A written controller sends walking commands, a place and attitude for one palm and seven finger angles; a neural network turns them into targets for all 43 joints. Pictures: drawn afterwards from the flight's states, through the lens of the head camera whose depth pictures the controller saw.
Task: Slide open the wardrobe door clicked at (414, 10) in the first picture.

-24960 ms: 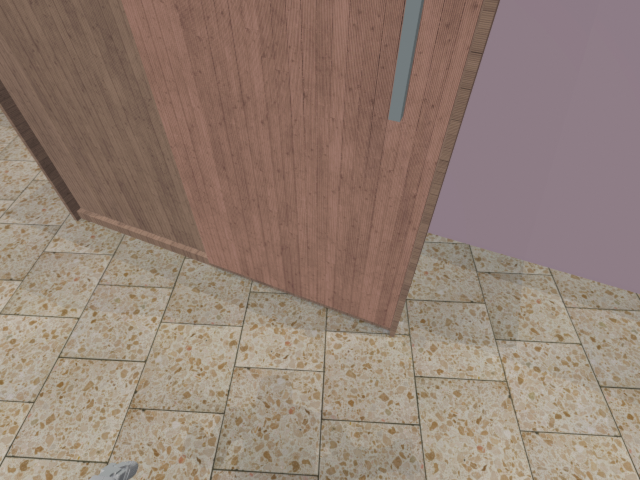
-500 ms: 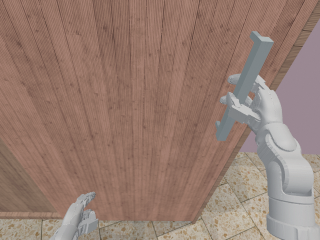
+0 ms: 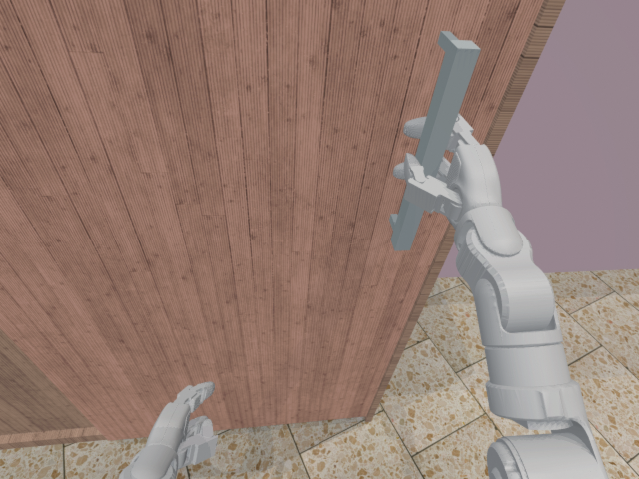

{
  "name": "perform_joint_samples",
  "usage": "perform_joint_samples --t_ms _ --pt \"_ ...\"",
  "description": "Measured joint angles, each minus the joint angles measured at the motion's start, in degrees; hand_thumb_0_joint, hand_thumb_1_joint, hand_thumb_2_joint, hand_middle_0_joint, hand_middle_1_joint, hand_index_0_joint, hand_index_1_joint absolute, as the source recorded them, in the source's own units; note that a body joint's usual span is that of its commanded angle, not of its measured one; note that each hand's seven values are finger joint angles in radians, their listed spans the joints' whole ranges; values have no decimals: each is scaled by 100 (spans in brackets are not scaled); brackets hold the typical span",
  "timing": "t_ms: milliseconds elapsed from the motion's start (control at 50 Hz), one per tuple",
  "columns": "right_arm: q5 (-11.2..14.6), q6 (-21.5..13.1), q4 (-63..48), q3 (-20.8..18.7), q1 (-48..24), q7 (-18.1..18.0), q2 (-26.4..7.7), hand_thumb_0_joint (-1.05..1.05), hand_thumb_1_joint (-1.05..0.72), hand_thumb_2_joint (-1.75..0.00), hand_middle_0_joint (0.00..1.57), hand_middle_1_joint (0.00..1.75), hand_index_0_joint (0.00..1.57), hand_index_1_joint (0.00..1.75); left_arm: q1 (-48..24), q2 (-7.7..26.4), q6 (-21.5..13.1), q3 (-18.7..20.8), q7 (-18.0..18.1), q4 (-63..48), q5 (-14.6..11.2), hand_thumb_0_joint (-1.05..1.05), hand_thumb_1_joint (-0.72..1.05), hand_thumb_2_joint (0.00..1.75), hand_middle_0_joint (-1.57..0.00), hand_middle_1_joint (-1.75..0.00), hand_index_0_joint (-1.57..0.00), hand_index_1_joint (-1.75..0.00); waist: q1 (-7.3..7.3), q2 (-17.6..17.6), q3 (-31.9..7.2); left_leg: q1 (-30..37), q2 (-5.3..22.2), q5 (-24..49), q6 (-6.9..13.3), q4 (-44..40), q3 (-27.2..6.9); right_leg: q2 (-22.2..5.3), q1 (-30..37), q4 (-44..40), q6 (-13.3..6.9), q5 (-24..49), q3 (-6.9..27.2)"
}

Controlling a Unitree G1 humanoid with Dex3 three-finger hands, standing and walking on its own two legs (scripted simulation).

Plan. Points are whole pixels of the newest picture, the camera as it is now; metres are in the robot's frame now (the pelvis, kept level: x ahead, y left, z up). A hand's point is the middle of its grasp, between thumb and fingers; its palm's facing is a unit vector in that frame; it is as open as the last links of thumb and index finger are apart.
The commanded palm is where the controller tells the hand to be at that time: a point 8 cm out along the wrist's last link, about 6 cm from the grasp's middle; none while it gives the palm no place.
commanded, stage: step sideways, sliding the door along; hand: right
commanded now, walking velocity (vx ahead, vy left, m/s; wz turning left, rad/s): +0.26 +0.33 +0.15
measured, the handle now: (420, 156) +0.43 -0.11 +0.23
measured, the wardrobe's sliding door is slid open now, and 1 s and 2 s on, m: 0.00 0.13 0.42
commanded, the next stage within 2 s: none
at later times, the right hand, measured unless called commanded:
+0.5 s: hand (390, 182) +0.39 -0.07 +0.21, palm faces +0.21 +0.98 -0.08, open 6.4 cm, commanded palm +0.35 -0.05 +0.22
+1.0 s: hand (292, 183) +0.38 +0.04 +0.21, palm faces +0.27 +0.96 -0.08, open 6.7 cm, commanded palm +0.35 +0.07 +0.21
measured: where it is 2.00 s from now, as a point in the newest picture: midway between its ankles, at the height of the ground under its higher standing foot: outside the picture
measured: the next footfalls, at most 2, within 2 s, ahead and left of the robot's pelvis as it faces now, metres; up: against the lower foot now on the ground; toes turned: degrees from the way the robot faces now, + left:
left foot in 0.36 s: +0.07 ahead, +0.18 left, +0.00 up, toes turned +10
left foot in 0.86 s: +0.14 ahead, +0.36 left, +0.00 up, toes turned +5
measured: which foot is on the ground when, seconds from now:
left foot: down 0.00-0.06, up 0.08-0.34, down 0.36-0.50, up 0.52-0.84, down 0.86-1.00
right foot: down 0.00-0.88, up 0.90-1.00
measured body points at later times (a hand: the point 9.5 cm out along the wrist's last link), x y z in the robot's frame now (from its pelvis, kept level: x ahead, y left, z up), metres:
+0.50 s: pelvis -0.02 +0.08 -0.02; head +0.03 +0.09 +0.43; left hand +0.13 +0.33 -0.14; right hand +0.37 -0.12 +0.22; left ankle +0.03 +0.18 -0.74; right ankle +0.00 -0.05 -0.73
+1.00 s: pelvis +0.04 +0.21 -0.01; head +0.14 +0.22 +0.42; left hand +0.31 +0.40 -0.11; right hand +0.36 -0.01 +0.21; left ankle +0.10 +0.36 -0.74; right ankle +0.02 +0.07 -0.71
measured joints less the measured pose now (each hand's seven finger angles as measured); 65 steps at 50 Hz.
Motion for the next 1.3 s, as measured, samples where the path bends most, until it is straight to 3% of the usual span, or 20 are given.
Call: perform_joint_samples --t_ms 60,100,180,280,340,380,460,520,600,660,820,860,900,960,1020,1040,1100,1160,1220,1300 --pt "-37 -1043 296 36 131 -74 -432 -5 -71 -81 37 139 22 139 -100 -94 7 6 102 -53 77 1 90 90 -20 -30 -21 -30 58 18 71 -347 -61 -52 -54 285 -230 -98 -200 180 -8 -63 -237" --pt "-22 -1522 375 -68 195 -216 -613 -6 -71 -82 39 139 22 138 -102 -175 -42 65 168 -119 114 1 90 90 -20 -30 -21 -30 101 48 203 -813 -124 -207 -108 1141 -343 -183 -244 252 -7 -91 -414" --pt "7 -2010 483 -352 226 -459 -677 -5 -72 -84 42 140 21 137 89 -213 -88 198 213 -111 107 1 90 90 -20 -30 -21 -30 160 44 502 -1615 -212 -658 -109 2615 -325 -368 -126 210 45 -46 -538" --pt "-15 -2369 626 -637 176 -667 -620 -4 -74 -86 44 140 20 137 436 -75 -116 286 283 92 30 1 90 90 -20 -30 -20 -30 98 -42 811 -1799 28 -234 -103 2050 -76 -640 58 232 214 -84 -492" --pt "-80 -2388 683 -718 95 -685 -703 -4 -74 -86 45 140 19 136 684 5 -172 325 335 142 -47 1 90 90 -20 -30 -20 -30 16 -120 873 -1440 100 33 -68 1155 23 -808 -55 671 298 -357 -348" --pt "-117 -2318 659 -780 -14 -695 -764 -5 -73 -86 45 140 19 134 723 66 -207 331 360 208 -100 1 90 90 -20 -30 -20 -30 -8 -131 865 -1396 82 710 2 971 135 -882 -352 1335 139 -825 -220" --pt "-218 -2306 422 -714 -112 -743 -556 -5 -72 -86 45 141 20 131 514 259 -372 526 392 465 -77 1 91 90 -20 -30 -20 -30 -7 -225 1065 -1338 65 439 145 1132 421 -559 -899 2646 -19 -1366 -67" --pt "-284 -2378 151 -524 -126 -712 -506 -5 -72 -84 45 141 19 128 419 338 -446 586 330 308 -45 1 91 90 -20 -30 -20 -30 -74 -101 1107 -1510 81 282 117 1485 420 -502 -554 1327 -217 -437 -313" --pt "-273 -2629 -89 -381 -15 -600 -596 -5 -73 -83 45 141 18 124 46 90 -369 693 106 123 -59 1 91 90 -20 -30 -20 -30 -177 71 1411 -2145 -77 -435 31 3610 -188 -644 -292 1261 163 -554 -263" --pt "-318 -2752 -340 -285 218 -497 -536 -5 -73 -83 45 141 18 124 -82 -108 -374 628 -56 -36 -55 1 91 90 -20 -30 -20 -30 -295 41 1442 -2458 51 -282 -90 4070 -246 -890 -37 760 347 -392 -113" --pt "-275 -2785 -1093 -297 718 -354 -593 -7 -72 -85 47 142 18 123 -266 -326 -627 434 -227 -583 -25 1 90 90 -20 -30 -20 -30 -643 -250 1606 -1762 255 401 -292 1812 -75 -1646 490 159 858 -279 169" --pt "-190 -2740 -1236 -421 762 -359 -703 -7 -71 -85 49 143 18 123 -320 -362 -714 393 -223 -670 -60 1 90 90 -20 -30 -21 -30 -630 -198 1616 -1269 224 1211 -300 886 -18 -1701 372 570 880 -497 227" --pt "-225 -2706 -1443 -626 866 -411 -667 -8 -70 -85 52 145 18 120 -519 -248 -790 373 -196 -604 -64 0 90 90 -20 -30 -21 -30 -473 -276 1622 -1139 224 836 -412 772 148 -1678 -70 1397 608 -844 330" --pt "-272 -2753 -1929 -742 1188 -539 -455 -8 -70 -85 52 145 18 120 -816 32 -878 488 -159 -418 -9 0 90 90 -20 -30 -23 -31 -218 -318 1687 -1390 325 658 -318 922 201 -1003 -780 2662 341 -1833 234" --pt "-357 -2781 -2396 -549 1383 -594 -276 -7 -71 -84 51 145 19 120 -794 162 -855 561 -124 -366 -1 0 91 90 -20 -30 -26 -33 -15 -147 1749 -1541 403 894 -213 955 223 -603 -727 1785 237 -1084 -392" --pt "-401 -2784 -2495 -446 1403 -570 -239 -6 -71 -83 51 145 19 119 -711 198 -808 607 -123 -397 15 1 91 90 -20 -30 -26 -33 13 -181 1702 -1682 319 968 -205 1166 249 -688 -560 1246 111 -217 -525" --pt "-610 -2908 -2553 -96 1384 -514 -219 -7 -71 -81 48 147 18 114 -448 64 -663 789 -243 -446 54 1 91 90 -20 -30 -24 -32 -157 22 1857 -2146 82 -362 -174 2801 -94 -865 -311 1124 91 -438 -639" --pt "-748 -3041 -2578 157 1596 -487 -82 -5 -72 -80 44 147 19 111 -134 -21 -677 774 -405 -461 68 1 91 90 -20 -30 -23 -31 -225 11 1847 -2396 -29 -659 -190 3811 -71 -1113 -52 717 252 -405 -592" --pt "-729 -3104 -2603 264 1837 -484 -31 -4 -73 -80 42 147 20 112 62 -96 -689 701 -454 -490 96 1 91 90 -20 -30 -22 -31 -283 -54 1780 -2415 16 -462 -250 3802 -8 -1368 199 276 419 -172 -618" --pt "-587 -3122 -2596 183 2051 -497 -111 -3 -73 -81 41 146 18 116 120 -232 -743 586 -392 -560 117 1 90 90 -20 -30 -21 -30 -313 -121 1709 -2011 80 -173 -298 2727 3 -1640 455 -37 676 -17 -680"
